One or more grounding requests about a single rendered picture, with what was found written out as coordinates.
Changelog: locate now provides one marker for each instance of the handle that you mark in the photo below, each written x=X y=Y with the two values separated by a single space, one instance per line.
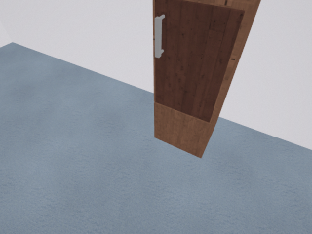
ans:
x=158 y=35

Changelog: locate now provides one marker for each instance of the cupboard door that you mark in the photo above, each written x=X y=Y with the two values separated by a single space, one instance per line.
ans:
x=198 y=40

